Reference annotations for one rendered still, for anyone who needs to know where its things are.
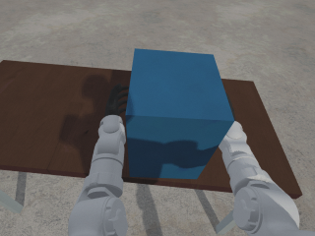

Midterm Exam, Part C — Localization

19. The robot right upper arm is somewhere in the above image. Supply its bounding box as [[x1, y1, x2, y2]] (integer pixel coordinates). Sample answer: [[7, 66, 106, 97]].
[[232, 186, 315, 236]]

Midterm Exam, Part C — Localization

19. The right robot forearm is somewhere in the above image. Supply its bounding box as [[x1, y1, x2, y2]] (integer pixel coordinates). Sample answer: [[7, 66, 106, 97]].
[[219, 121, 300, 226]]

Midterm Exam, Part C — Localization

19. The robot left upper arm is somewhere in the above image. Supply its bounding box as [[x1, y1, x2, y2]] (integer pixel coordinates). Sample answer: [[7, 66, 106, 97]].
[[68, 196, 128, 236]]

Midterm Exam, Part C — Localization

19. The right robot hand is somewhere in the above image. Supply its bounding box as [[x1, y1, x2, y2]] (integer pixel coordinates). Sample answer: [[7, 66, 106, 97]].
[[225, 93, 236, 121]]

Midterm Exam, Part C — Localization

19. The left robot hand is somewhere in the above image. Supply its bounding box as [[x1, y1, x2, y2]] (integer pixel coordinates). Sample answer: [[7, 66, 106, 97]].
[[104, 83, 129, 117]]

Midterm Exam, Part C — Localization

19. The table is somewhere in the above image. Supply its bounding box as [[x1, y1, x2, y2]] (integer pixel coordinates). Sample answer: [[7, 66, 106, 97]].
[[0, 60, 303, 235]]

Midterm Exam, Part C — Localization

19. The carton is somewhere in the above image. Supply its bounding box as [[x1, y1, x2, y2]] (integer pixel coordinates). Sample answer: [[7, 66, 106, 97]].
[[125, 48, 234, 180]]

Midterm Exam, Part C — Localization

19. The left robot forearm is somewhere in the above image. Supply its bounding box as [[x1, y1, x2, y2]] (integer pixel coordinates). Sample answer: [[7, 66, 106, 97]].
[[68, 115, 126, 235]]

